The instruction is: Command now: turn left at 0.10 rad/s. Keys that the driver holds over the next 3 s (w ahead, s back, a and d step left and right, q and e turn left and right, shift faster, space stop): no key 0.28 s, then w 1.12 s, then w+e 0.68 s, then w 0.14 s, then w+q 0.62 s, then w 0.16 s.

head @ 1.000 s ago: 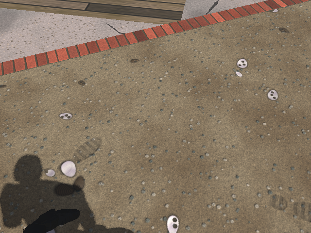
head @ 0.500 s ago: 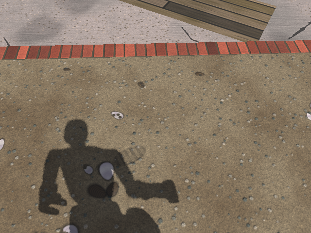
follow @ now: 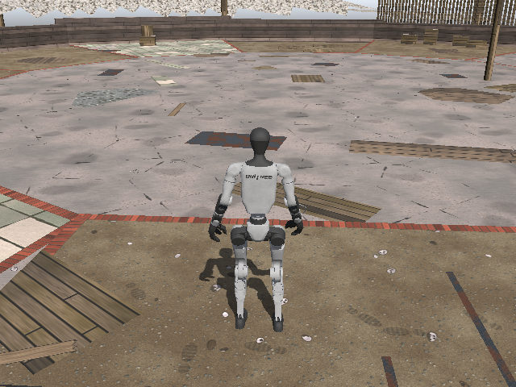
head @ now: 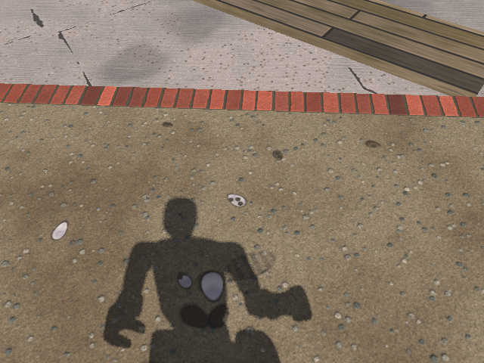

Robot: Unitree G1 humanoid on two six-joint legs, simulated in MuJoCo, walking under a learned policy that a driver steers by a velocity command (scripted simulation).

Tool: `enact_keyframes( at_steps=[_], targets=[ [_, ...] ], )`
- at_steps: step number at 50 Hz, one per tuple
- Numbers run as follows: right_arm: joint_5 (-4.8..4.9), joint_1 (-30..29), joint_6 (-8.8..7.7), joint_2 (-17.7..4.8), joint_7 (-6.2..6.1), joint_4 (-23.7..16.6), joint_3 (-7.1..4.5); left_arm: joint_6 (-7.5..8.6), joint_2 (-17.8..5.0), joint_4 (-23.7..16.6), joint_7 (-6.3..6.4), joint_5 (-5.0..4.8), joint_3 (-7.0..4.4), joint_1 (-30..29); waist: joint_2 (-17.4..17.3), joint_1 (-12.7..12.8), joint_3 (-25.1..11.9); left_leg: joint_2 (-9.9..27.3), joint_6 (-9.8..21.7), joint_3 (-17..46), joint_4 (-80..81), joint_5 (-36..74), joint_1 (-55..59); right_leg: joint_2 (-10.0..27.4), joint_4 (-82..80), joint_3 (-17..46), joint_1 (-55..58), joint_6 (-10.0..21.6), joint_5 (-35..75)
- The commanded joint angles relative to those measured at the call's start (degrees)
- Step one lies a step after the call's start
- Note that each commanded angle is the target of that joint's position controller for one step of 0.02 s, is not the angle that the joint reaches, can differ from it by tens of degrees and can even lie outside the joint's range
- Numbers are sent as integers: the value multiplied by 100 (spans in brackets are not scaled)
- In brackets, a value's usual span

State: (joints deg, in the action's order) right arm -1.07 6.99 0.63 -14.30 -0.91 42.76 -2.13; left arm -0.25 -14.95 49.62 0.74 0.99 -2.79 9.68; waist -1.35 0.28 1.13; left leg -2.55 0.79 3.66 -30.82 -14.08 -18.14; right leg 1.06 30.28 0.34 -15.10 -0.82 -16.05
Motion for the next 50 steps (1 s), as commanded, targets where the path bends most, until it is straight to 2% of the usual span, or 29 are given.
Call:
enact_keyframes(
  at_steps=[1,3,5,10,14,15,17,18,19,20,21,23,25,26,27,28,29,30,32,33,35,38,40,42,45,46,48,49,50],
  targets=[
    [-48,-1,-59,-684,-32,-264,-185,177,-577,-380,-44,41,-69,-558,1081,-243,-291,249,-47,103,268,79,611,874,-1131,992,-220,608,220],
    [-24,-7,32,-708,-65,-181,-208,266,-697,-284,-51,19,-70,-383,854,-131,-183,316,18,224,324,433,727,617,-1105,711,-288,341,-51],
    [14,47,25,-620,-51,-88,-197,296,-678,-162,-13,-24,-50,-192,605,-92,-115,345,68,271,424,579,693,472,-952,528,-173,246,42],
    [39,137,-53,-544,-48,196,-213,241,-600,-21,48,-47,-7,-49,192,21,-174,365,27,294,480,939,654,345,-741,374,113,288,370],
    [54,222,-65,-545,-73,430,-222,211,-553,99,35,-57,19,-57,64,28,-177,385,7,305,501,1100,732,274,-698,299,181,289,516],
    [60,335,-58,-501,-81,541,-213,198,-530,184,30,-60,23,44,98,33,-289,303,18,211,479,598,782,226,-766,261,225,310,-29],
    [126,382,-66,-548,-97,627,-242,150,-755,246,40,-144,-56,131,410,80,11,6,80,-122,92,-1184,256,324,-1004,558,109,577,-1791],
    [154,297,-118,-548,-95,586,-243,151,-848,260,56,-177,-83,234,624,135,261,-29,103,-236,-199,-1565,-214,645,-1310,1051,117,807,-2565],
    [196,168,-207,-485,-77,523,-231,184,-969,300,68,-204,-119,398,900,186,464,-31,105,-428,-654,-1398,-625,1146,-1731,1750,245,1094,-3088],
    [235,26,-302,-432,-50,454,-215,232,-1107,331,81,-222,-170,424,1095,192,715,143,135,-462,-983,-1108,-882,1622,-2006,2368,224,1364,-3183],
    [253,-40,-388,-453,-17,439,-220,287,-1108,334,89,-217,-189,413,1076,193,830,335,193,-339,-1148,-1018,-1016,1816,-2092,2595,200,1490,-2904],
    [275,145,-508,-449,62,530,-233,357,-1019,286,54,-237,-188,218,1017,26,717,459,331,-363,-769,-1152,-768,1701,-1955,2213,310,1364,-2126],
    [266,898,-559,-447,105,941,-293,332,-934,200,-1,-311,-175,-170,883,-390,422,169,365,-678,331,-214,1034,1077,-1502,1248,-462,993,-1358],
    [235,1387,-546,-578,101,1161,-369,345,-757,168,-14,-279,-125,-242,624,-562,212,229,359,-438,439,10,1778,752,-855,795,-823,790,-788],
    [220,2019,-557,-971,57,1273,-481,394,-378,41,-41,-220,-14,-364,-580,-727,-31,1227,762,1258,1254,-723,2515,91,964,-34,-1601,376,-347],
    [183,2451,-606,-1426,138,1317,-553,497,-371,-207,-13,-256,-16,-485,-1687,-822,-143,2290,1561,3510,2082,-1186,2987,-424,2465,-64,-2670,221,-1437],
    [128,2049,-685,-992,155,1224,-396,563,-673,-168,-25,-353,-93,-425,-935,-570,81,2457,1684,3548,2042,-1307,2819,-71,3405,428,-3148,320,-1607],
    [131,1698,-736,-723,161,1101,-311,608,-703,-96,-77,-413,-100,-284,-588,-389,255,2231,1479,2924,2004,-1174,2735,178,3634,545,-3338,468,-1039],
    [152,1369,-733,-646,185,1002,-242,647,-692,-17,-113,-313,-134,-322,-255,-259,360,1890,1113,1942,2151,-269,2543,514,3305,404,-3334,530,-109],
    [129,1403,-695,-497,182,1021,-180,632,-659,-20,-153,-266,-149,-385,-290,-238,324,1705,983,1503,2206,359,2411,602,3086,326,-3114,488,174],
    [118,1653,-638,-507,140,1107,-160,585,-465,-32,-220,-212,-117,-452,-386,-265,245,1514,971,939,2244,1407,2344,574,2722,88,-2956,318,538],
    [114,1772,-574,-690,41,1158,-171,541,-258,-285,-231,-178,-31,-1071,-242,-373,414,1379,994,459,2395,1808,1987,456,1631,-109,-2806,83,1106],
    [109,1847,-566,-771,1,1187,-176,545,-200,-425,-247,-209,18,-1465,-329,-469,524,1285,954,222,2542,1618,1661,310,848,-242,-2393,42,1619],
    [138,2016,-574,-799,-10,1275,-185,546,-238,-528,-274,-239,36,-1743,-377,-530,650,1361,963,140,2650,1475,1576,202,419,-307,-2114,75,1906],
    [207,2029,-553,-809,-15,1373,-216,579,-369,-678,-344,-267,19,-1913,-397,-402,739,1627,884,81,2494,1807,2032,202,29,-151,-2081,303,1864],
    [213,1977,-532,-843,-19,1375,-238,597,-446,-689,-368,-263,-8,-1853,-391,-305,660,1702,833,48,2323,2154,2238,177,-53,-138,-1979,394,1735],
    [175,1812,-473,-984,-27,1334,-293,606,-686,-583,-365,-254,-125,-1312,-557,52,167,1728,711,-59,1579,3975,2505,-84,-11,-306,-1144,584,1381],
    [143,1730,-415,-976,-28,1316,-292,587,-867,-356,-330,-257,-245,-518,-592,468,-327,1561,602,-221,644,4855,2394,-281,0,-448,-157,731,1283],
    [104,1706,-383,-881,-32,1255,-244,552,-1093,-63,-273,-254,-366,503,-504,902,-940,1316,425,-348,-649,4541,1608,-74,121,-212,1363,927,1276]
  ],
)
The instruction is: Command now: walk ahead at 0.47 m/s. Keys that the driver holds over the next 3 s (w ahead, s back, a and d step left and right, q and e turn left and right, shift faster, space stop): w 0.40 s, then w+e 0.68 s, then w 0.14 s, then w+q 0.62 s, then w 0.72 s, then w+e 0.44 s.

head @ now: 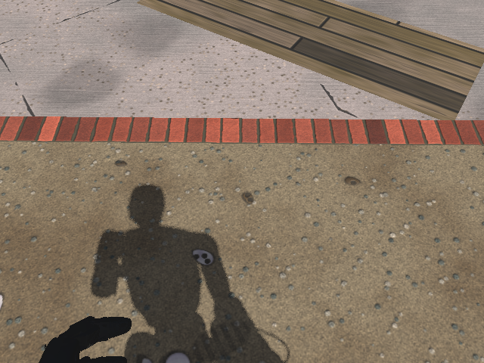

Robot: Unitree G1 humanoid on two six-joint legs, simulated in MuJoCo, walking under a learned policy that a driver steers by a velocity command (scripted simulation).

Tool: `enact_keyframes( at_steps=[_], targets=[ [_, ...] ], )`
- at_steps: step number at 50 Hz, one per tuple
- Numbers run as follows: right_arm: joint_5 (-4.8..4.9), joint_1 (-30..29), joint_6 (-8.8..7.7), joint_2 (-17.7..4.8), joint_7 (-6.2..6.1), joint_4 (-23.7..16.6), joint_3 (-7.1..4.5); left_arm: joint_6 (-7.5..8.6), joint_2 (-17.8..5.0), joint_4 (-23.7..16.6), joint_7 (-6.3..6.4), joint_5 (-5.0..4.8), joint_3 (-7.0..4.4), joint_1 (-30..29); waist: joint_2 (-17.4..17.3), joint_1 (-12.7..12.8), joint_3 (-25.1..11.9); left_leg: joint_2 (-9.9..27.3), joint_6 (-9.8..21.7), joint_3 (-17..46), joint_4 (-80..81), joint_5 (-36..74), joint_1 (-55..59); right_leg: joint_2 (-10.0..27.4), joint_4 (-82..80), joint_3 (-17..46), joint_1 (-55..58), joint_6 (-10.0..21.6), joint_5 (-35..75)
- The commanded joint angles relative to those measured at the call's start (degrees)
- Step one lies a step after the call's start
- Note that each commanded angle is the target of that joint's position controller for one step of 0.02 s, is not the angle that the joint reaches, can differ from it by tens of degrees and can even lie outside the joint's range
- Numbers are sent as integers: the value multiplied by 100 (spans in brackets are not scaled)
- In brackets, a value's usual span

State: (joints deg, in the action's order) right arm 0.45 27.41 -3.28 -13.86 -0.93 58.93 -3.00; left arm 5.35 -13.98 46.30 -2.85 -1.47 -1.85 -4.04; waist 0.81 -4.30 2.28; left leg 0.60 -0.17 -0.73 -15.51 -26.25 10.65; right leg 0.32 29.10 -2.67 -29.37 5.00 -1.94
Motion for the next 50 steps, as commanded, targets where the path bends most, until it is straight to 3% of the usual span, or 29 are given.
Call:
enact_keyframes(
  at_steps=[1,2,3,4,5,6,7,9,12,14,17,22,25,26,27,28,29,30,31,32,33,35,39,44,47,50],
  targets=[
    [-98,269,-52,-327,31,-484,15,-28,-1720,428,132,147,-581,2732,504,1205,-2050,269,198,-49,-4472,3306,-3427,1520,178,2380,5123,1129,-938],
    [23,407,-203,-54,74,-364,117,-47,-1464,521,98,103,-493,2853,1409,1114,-2699,-461,85,575,-5901,-498,-4485,2259,-1119,4720,5616,1599,-2145],
    [189,-177,-335,-654,99,-535,-44,-15,-1114,479,79,40,-376,2327,1001,1114,-1724,-86,236,897,-6418,-368,-5121,2017,-1420,4283,4848,1267,-2624],
    [275,-709,-401,-843,89,-707,-83,9,-897,362,90,63,-311,1825,625,965,-989,223,351,693,-6337,111,-5225,1845,-1535,3411,3897,1057,-2347],
    [211,-944,-407,-813,43,-753,-98,53,-762,315,69,120,-260,1408,154,736,-519,510,362,571,-5940,609,-4970,1638,-1718,2722,2913,942,-1663],
    [112,-909,-347,-784,-1,-733,-150,107,-604,294,53,188,-215,1182,195,508,-383,725,370,598,-5568,904,-4576,1409,-1842,2225,2307,827,-1164],
    [74,-742,-264,-636,-12,-693,-141,123,-553,321,37,219,-198,1105,298,351,-347,813,355,618,-5401,1037,-4246,1274,-2000,1940,1923,809,-993],
    [55,-697,-145,-439,-24,-703,-120,150,-598,428,43,177,-201,1222,315,248,-218,891,277,538,-5047,1117,-4159,1195,-2247,1579,1539,898,-765],
    [-21,-1385,-103,-543,-44,-976,-146,154,-854,561,165,172,-250,1569,160,358,58,969,67,482,-4139,1917,-4815,1187,-2465,1292,1618,966,-433],
    [-44,-1769,-140,-514,-12,-1093,-134,116,-907,613,234,150,-253,1773,116,469,91,912,4,415,-3357,2628,-4953,1074,-2456,1030,1809,850,-147],
    [-7,-2431,-201,-378,62,-1261,-58,77,-980,711,284,90,-253,2127,112,710,151,671,-7,158,-2272,3361,-4679,921,-2440,673,1954,679,2],
    [56,-3273,-267,-431,232,-1610,0,-78,-1005,970,299,29,-268,2763,98,948,331,468,79,183,-1447,2992,-4857,1269,-1963,842,2944,661,237],
    [65,-2943,-342,-706,287,-1619,-80,-177,-1166,932,331,14,-335,2656,322,608,99,268,231,174,-1145,2332,-4167,1442,-1375,1111,3247,528,1044],
    [59,-2392,-368,-872,270,-1481,-169,-200,-1185,880,332,16,-335,2504,359,267,-226,109,344,36,-986,2264,-3323,1280,-784,1014,3143,423,1856],
    [22,-1399,-386,-1196,216,-1208,-319,-199,-1011,811,325,66,-267,2459,282,-164,-935,236,553,118,-1154,2405,-1793,928,364,801,2596,248,1980],
    [-103,-420,-372,-1652,148,-1060,-438,-171,-622,605,322,158,-143,2546,-440,-401,-1918,1478,981,1528,-1297,2160,165,360,2306,445,1109,-34,395],
    [-98,-270,-316,-1776,181,-957,-445,-54,-71,606,297,55,7,3194,-1944,-63,-2627,2497,1626,3869,-567,1226,1430,-377,3838,579,-614,-258,-3140],
    [-63,-462,-311,-1131,175,-1036,-277,0,-797,651,302,-97,-169,2833,-1270,-219,-2100,2274,1394,3668,-329,746,1021,-37,4436,1112,-1124,-228,-3096],
    [-44,-893,-318,-900,151,-1101,-204,25,-980,517,310,-169,-240,2400,-1000,-149,-1293,2108,1141,2711,-210,1037,246,218,4470,972,-1366,-186,-2558],
    [-66,-1288,-331,-794,156,-1138,-167,15,-900,496,347,-132,-249,2197,-594,25,-909,1898,1030,2137,-11,1450,-514,466,4283,879,-1150,-209,-2056],
    [-85,-1531,-348,-644,169,-1137,-133,-35,-820,498,363,-74,-291,2140,-573,171,-576,1704,973,1629,215,1792,-1094,620,4022,893,-947,-232,-1733],
    [-140,-1739,-383,-535,172,-1090,-118,-191,-550,487,330,-85,-297,2305,-707,416,-391,1521,959,980,557,2085,-1688,781,3828,869,-520,-262,-1412],
    [-148,-1674,-408,-739,84,-952,-202,-362,-418,192,311,-23,-310,1933,-457,500,-57,1519,1072,147,849,2720,-1863,859,3232,884,-988,-390,-745],
    [-108,-1479,-320,-978,-27,-885,-272,-300,-313,-164,135,34,-240,1059,-317,249,171,1402,947,-698,946,2900,-1630,740,1608,433,-908,-389,411],
    [-29,-1183,-219,-1097,-47,-793,-326,-302,-306,-437,30,35,-206,544,-256,78,323,1567,901,-926,776,3091,-1067,666,1087,207,-1043,-270,295],
    [58,-1158,-86,-1241,-51,-781,-386,-325,-444,-650,-56,22,-258,449,-381,205,260,1708,752,-1129,213,4342,-539,436,841,-74,-836,-33,-375]
  ],
)
Over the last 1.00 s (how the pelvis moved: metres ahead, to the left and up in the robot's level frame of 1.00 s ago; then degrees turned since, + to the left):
0.27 -0.01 -0.02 0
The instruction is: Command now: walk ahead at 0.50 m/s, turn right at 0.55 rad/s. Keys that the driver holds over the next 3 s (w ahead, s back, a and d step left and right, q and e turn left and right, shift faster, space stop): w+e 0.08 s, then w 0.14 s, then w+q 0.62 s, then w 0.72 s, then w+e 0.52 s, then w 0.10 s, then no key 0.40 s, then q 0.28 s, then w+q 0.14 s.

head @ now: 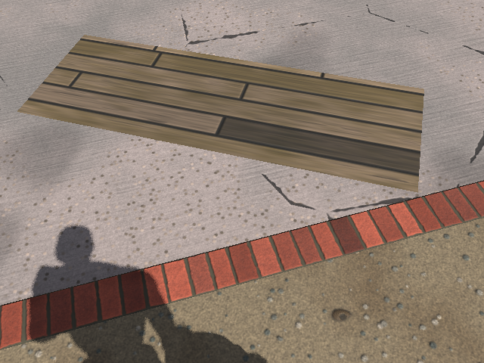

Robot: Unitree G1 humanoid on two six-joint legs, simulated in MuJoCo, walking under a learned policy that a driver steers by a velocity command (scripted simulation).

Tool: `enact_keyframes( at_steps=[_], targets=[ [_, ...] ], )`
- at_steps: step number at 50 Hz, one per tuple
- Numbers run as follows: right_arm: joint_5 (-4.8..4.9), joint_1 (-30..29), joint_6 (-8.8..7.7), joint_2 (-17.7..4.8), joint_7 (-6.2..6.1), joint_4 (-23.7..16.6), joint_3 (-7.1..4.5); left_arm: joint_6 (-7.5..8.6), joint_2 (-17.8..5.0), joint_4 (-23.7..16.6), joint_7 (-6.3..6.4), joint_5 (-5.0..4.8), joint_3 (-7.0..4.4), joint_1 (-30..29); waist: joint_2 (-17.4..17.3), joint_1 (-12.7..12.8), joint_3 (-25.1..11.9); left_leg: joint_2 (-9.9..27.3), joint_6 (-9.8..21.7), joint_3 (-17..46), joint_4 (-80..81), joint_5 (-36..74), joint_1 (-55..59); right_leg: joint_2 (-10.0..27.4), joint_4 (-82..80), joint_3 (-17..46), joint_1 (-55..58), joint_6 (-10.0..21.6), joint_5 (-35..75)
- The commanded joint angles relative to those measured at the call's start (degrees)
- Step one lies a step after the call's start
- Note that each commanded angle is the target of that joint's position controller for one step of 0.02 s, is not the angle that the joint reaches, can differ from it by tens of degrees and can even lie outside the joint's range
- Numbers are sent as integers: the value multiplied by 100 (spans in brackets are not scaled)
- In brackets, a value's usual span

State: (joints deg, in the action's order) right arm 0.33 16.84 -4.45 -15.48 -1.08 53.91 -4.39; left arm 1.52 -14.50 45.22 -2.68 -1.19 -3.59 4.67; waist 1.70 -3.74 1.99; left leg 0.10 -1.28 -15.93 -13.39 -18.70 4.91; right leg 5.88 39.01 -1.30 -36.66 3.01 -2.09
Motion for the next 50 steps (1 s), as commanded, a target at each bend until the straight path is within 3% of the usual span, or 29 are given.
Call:
enact_keyframes(
  at_steps=[1,3,4,5,6,7,8,9,10,11,13,15,19,28,30,32,33,34,35,36,37,38,39,40,42,44,46,47,50],
  targets=[
    [90,-163,73,-1166,-47,-312,-274,43,-500,-563,-81,-10,-140,-266,-584,288,107,1755,801,312,-403,4570,117,-317,-141,-389,257,277,-660],
    [147,-364,168,-1256,-60,-385,-290,14,-876,-325,-49,-51,-375,925,-608,1012,-575,1539,591,107,-2142,5722,-150,-840,-469,-675,1904,596,-752],
    [80,-313,154,-1136,-69,-446,-234,-27,-1318,-55,59,-59,-601,1907,-255,1428,-1080,1303,318,75,-3733,4595,-1266,-774,-696,-153,3607,850,-583],
    [-1486,1488,-151,618,763,-100,398,252,-1252,675,172,744,-401,3468,1138,752,-2718,430,392,540,-4721,-1156,-3520,312,-792,2390,7004,2039,-156],
    [-909,566,-287,126,870,-306,271,375,-1128,705,107,731,-379,4017,367,1571,-2012,-201,421,1820,-5692,-1487,-5165,1072,-1926,4804,7185,2011,-2051],
    [-471,-566,-394,-119,766,-544,252,530,-1055,679,104,676,-408,3227,284,1588,-181,100,525,2291,-6286,-827,-6272,947,-2212,4137,5873,1498,-2661],
    [-382,-783,-435,-433,590,-620,215,580,-828,611,78,451,-322,2448,260,1317,-2,376,648,2278,-6503,-475,-5904,810,-2281,3563,4658,1422,-2795],
    [-530,-454,-415,-651,440,-602,163,594,-479,566,50,381,-131,2035,67,875,-285,578,735,2307,-6299,-53,-5306,735,-2334,3120,3901,1400,-2339],
    [-621,-243,-342,-589,332,-501,197,586,-147,584,3,455,26,1659,-61,523,-163,768,736,2338,-6193,387,-4792,708,-2429,2714,2961,1310,-1975],
    [-595,-72,-239,-443,310,-416,257,565,44,460,-2,499,129,1224,-5,255,-144,866,693,2315,-6092,620,-4405,645,-2603,2412,2138,1289,-1732],
    [-470,-197,-69,-144,336,-459,407,633,-101,371,43,547,128,989,-40,217,-146,956,554,2157,-5845,1010,-4496,568,-2826,1834,1571,1354,-1200],
    [-466,-537,-45,-134,363,-575,446,718,-218,430,77,684,126,1288,-139,374,-192,1024,395,2017,-4936,1713,-4689,433,-2911,1273,1684,1356,-432],
    [-454,-1148,-14,-3,447,-650,438,684,-315,865,-17,621,154,2509,65,727,-74,696,169,1607,-3213,2987,-4860,399,-2722,530,2719,1293,1447],
    [-313,-2283,120,-253,526,-1107,235,508,-390,1242,-72,647,154,2865,153,616,320,-10,707,1343,-1617,2436,-4454,722,-2793,-261,4558,649,2746],
    [-222,-2097,70,-450,459,-1090,126,501,-639,1254,-67,664,83,2897,348,400,91,-352,862,1082,-1729,1784,-3642,756,-2263,-476,4723,393,4694],
    [-110,-678,-79,-848,376,-682,-38,522,-812,1083,-49,805,65,2808,287,-91,-664,-680,1238,1127,-2437,2047,-987,558,-596,-679,3403,-123,5597],
    [-34,680,-147,-830,355,-281,-51,544,-467,1004,17,795,246,3398,-161,-262,-2007,101,2179,2654,-2970,1780,2301,278,1082,-408,956,-905,4570],
    [-188,2054,-117,-864,301,88,-95,583,-468,777,-155,788,339,2601,-1031,-1117,-2378,1327,2994,4899,-1782,1743,3410,-925,3546,-260,-638,-1221,-1697],
    [-376,2890,-189,-882,296,429,-104,549,-610,364,-276,536,187,1396,-496,-1386,-1963,1429,2436,5290,-1010,1166,3221,-965,4448,686,-1473,-903,-2988],
    [-345,1946,-325,-1136,271,299,-212,584,-626,177,-166,440,167,859,-309,-982,-602,1384,2105,5000,-817,1044,1707,-552,4444,1013,-1821,-660,-2681],
    [-281,1077,-392,-781,288,186,-100,601,-626,114,5,614,214,856,-334,-553,-272,1216,2137,4564,-647,1331,402,-310,3931,1092,-1266,-525,-2439],
    [-252,442,-398,-327,316,33,76,572,-349,128,118,760,300,1083,-216,-48,-307,1047,2176,4166,-353,1570,-784,-154,3416,1012,-435,-292,-2221],
    [-237,-171,-387,-142,348,-190,168,488,-28,145,183,791,403,1313,-183,382,-217,961,2196,4025,-24,1521,-1903,0,3050,892,306,-171,-2229],
    [-232,-534,-385,-118,394,-375,216,387,-7,120,218,792,414,1443,-249,627,-144,892,2220,3983,234,1145,-2611,19,2758,799,702,-219,-2639],
    [-239,-803,-477,-475,443,-612,123,300,-296,73,264,668,379,1465,-191,678,-138,533,1976,3537,375,706,-3319,3,1851,492,1134,-355,-2054],
    [-323,-503,-510,-788,512,-595,14,269,-138,-162,211,553,487,844,-138,461,-32,126,1693,2906,265,1155,-3982,-156,742,55,1827,-430,-1032],
    [-391,151,-439,-867,631,-447,-44,244,-70,-311,81,515,580,393,-392,137,-4,191,1667,2932,-18,1032,-3838,-286,398,-3,1928,-466,-11],
    [-569,92,-442,-804,670,-496,-21,299,-150,-189,20,618,560,812,-404,335,-120,219,1570,2935,-553,1290,-4098,-233,1026,140,2367,-406,989],
    [-420,-336,-467,-751,639,-846,25,479,-855,-24,90,676,276,1475,-333,780,-134,341,1400,3194,-1609,2104,-3705,-391,863,-180,2849,-313,-330]
  ],
)
Over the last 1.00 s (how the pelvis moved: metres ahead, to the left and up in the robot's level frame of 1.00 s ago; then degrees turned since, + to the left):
0.55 0.00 0.02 -17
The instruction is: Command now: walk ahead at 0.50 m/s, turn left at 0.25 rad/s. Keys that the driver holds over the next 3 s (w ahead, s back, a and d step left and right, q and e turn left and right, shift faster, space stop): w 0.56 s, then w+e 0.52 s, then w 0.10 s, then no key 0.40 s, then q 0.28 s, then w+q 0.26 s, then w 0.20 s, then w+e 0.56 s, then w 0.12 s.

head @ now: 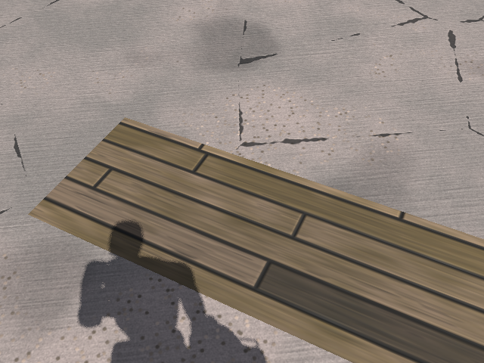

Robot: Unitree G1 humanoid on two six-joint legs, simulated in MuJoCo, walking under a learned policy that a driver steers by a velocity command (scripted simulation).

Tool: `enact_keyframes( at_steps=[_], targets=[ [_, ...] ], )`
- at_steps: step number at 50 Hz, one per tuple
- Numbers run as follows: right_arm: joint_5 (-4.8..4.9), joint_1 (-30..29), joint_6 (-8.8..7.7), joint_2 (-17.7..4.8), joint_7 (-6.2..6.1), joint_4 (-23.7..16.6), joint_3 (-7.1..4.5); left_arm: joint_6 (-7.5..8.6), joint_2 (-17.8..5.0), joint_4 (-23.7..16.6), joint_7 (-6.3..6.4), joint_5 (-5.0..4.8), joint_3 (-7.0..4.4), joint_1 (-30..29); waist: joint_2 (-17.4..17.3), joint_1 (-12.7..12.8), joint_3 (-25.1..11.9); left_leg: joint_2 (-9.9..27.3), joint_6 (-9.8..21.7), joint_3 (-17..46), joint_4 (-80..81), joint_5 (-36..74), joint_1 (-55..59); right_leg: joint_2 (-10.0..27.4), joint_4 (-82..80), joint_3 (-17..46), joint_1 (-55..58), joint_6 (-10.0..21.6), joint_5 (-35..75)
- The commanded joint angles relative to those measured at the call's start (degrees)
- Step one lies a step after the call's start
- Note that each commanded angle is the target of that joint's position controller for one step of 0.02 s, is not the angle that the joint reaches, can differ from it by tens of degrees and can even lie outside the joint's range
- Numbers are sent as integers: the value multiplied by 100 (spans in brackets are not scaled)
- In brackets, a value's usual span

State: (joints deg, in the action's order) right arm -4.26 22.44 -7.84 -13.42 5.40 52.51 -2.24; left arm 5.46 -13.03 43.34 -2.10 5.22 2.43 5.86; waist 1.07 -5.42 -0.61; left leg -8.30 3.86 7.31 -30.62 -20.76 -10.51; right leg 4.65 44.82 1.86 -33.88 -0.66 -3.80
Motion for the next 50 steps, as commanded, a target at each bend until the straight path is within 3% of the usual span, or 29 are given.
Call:
enact_keyframes(
  at_steps=[1,2,3,4,5,6,8,10,12,14,16,18,19,20,22,24,25,26,27,28,29,30,32,34,40,44,47,49,50],
  targets=[
    [70,-1107,-179,-949,-52,-808,-208,144,-1161,438,111,13,-434,2316,-136,1317,-75,1018,769,832,-857,2899,-2387,-464,81,-605,3470,166,-399],
    [13,-1201,-266,-680,-12,-907,-164,243,-1360,811,174,0,-537,3638,678,1869,-422,370,476,518,-2784,2651,-2768,-251,-667,13,4520,710,-400],
    [-114,115,-288,241,36,-693,53,244,-1581,617,58,-144,-447,3477,1579,1133,-1334,-474,75,224,-4864,-1425,-3607,1410,-1182,2543,5380,2648,1986],
    [32,173,-193,-93,-36,-810,-29,260,-1363,507,-82,-26,-411,3125,1146,1029,-803,-251,59,583,-5588,-1617,-4891,2000,-2159,4486,4970,3079,956],
    [-1,-425,-54,-473,-239,-889,-102,284,-990,472,-84,-122,-378,2346,441,934,93,255,4,767,-5772,-761,-5394,2034,-2305,4310,4005,2707,-572],
    [-66,-689,92,-615,-402,-918,-86,238,-463,355,-56,-226,-223,1679,-113,750,-125,589,-76,600,-5599,-68,-5011,1745,-2247,3684,3289,2411,-1015],
    [-249,-763,248,-268,-501,-945,83,160,-13,289,65,-117,-43,1024,-82,427,-74,1092,-355,481,-4641,560,-4235,1237,-2383,2539,2199,2077,-489],
    [-291,-882,297,38,-328,-957,260,179,-27,421,278,-55,-52,1151,-4,497,-123,1356,-438,-76,-3566,1354,-3483,610,-2490,1339,1707,1675,-717],
    [-225,-1238,204,-131,-159,-978,244,301,8,714,381,-20,-25,1966,-20,858,6,1455,-473,-211,-2393,3098,-3712,323,-2085,824,2044,1462,-516],
    [-101,-1983,184,-214,-113,-1106,253,325,-194,948,393,-191,-78,2670,-93,1243,138,1380,-502,-530,-529,4331,-3534,97,-1658,500,2109,1346,-1030],
    [23,-2331,336,-190,-82,-1289,277,259,-637,1062,96,-86,-171,2752,229,1176,451,1114,-399,-940,-324,4377,-1777,264,-1950,546,593,1437,-1678],
    [-99,-2431,463,-342,-123,-1440,275,309,-543,1083,-85,-138,-142,2620,225,982,758,1211,-287,-700,-216,4184,-1729,565,-1830,888,744,1545,-1860],
    [881,-3019,316,-464,-131,-1614,145,128,-973,1019,265,-946,-432,2400,218,1158,802,947,-88,-596,172,4015,-1810,566,-1567,894,905,1198,-1376],
    [970,-3147,255,-413,-117,-1630,169,19,-952,1136,383,-949,-409,2617,-22,1199,760,946,-54,-570,315,3865,-1945,628,-1251,867,1481,1057,-1081],
    [785,-3013,225,-235,-44,-1482,179,-171,-697,1291,470,-773,-449,2908,91,1283,714,1111,35,-492,943,3771,-2075,596,-590,843,2422,884,-742],
    [597,-1716,205,-321,-53,-980,41,-256,-447,1357,398,-641,-457,2898,-135,721,95,925,215,-883,1342,4051,-265,161,970,413,2223,752,203],
    [515,-464,224,-510,-100,-615,-51,-188,-312,1340,335,-589,-447,2787,-163,134,-468,1281,382,-649,776,4650,1605,-127,2433,225,955,615,-516],
    [383,436,256,-813,-176,-388,-106,-28,184,1351,243,-627,-364,3241,-1333,-34,-1562,2470,919,269,-865,6921,3920,-627,4903,231,-1013,329,-3909],
    [561,903,374,-1106,-247,-291,-226,160,-285,1104,168,-790,-357,3419,-1577,-213,-2486,3106,1582,1559,-805,5818,4630,-498,5541,827,-1842,232,-3822],
    [623,816,493,-1359,-330,-242,-342,269,-458,752,176,-963,-407,2877,-1521,-200,-2418,3384,1973,2443,141,2642,4355,-294,5740,702,-2597,132,-3457],
    [564,338,521,-1192,-428,-285,-312,252,-478,460,290,-992,-427,2092,-752,-53,-1591,3328,1896,2544,942,995,3385,-83,5740,207,-3082,39,-2760],
    [468,-546,418,-660,-479,-588,-124,182,-628,427,419,-857,-527,1641,64,212,-1070,3209,1628,2200,1409,810,2065,81,4826,366,-2661,55,-1605],
    [419,-1276,245,-473,-421,-511,-55,-63,-309,518,486,-655,-548,1791,-3,894,-29,2910,1390,1483,1726,1862,-217,367,3690,615,-1485,-134,-1222],
    [311,-1331,206,-467,-431,-427,-81,-133,-205,490,490,-640,-597,1740,-399,976,287,2314,1022,311,1972,2103,-1181,366,2516,549,-690,-212,-937],
    [460,-740,234,-879,-657,-134,-270,-145,-94,4,216,-636,-553,377,-363,534,109,2224,757,-673,2105,2592,-274,195,-118,204,-315,174,876],
    [540,-413,355,-951,-654,6,-352,-200,-266,-399,89,-621,-582,-437,-258,274,338,2457,519,-845,1902,2304,917,94,-656,35,-855,419,262],
    [552,-472,476,-1192,-661,-15,-422,-218,-452,-593,-13,-602,-664,-387,-422,451,115,2416,264,-1230,1010,3863,1190,-299,-895,-497,-102,664,-690],
    [464,-511,525,-1093,-721,-141,-357,-234,-1039,-187,4,-617,-990,1263,-161,1210,-781,1983,-124,-1729,-1282,4703,119,-590,-1130,-343,2585,1038,-195],
    [284,-197,374,-590,-659,-479,-142,-220,-1915,-96,69,-657,-1208,1955,1138,1186,-1506,1148,-559,-1783,-3779,2031,-2418,878,-1473,2468,4967,2024,-578]
  ],
)
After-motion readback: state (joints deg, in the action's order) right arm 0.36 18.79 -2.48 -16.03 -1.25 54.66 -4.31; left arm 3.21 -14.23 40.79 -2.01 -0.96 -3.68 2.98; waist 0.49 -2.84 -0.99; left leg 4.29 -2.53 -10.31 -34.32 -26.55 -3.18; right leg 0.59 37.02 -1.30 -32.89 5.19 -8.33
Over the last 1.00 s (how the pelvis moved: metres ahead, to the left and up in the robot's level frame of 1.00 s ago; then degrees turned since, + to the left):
0.65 -0.03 -0.01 12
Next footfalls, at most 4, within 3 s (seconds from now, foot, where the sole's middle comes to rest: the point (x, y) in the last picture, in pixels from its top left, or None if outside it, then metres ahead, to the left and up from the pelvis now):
0.04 right None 0.13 -0.13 -0.76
0.50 left None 0.45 0.12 -0.88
0.98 right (285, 305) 0.72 -0.15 -0.88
1.44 left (240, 232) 1.01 -0.04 -0.88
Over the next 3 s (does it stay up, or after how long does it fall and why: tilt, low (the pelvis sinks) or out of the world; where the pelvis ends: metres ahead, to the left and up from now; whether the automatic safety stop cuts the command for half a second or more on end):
stays up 1.36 -0.10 -0.10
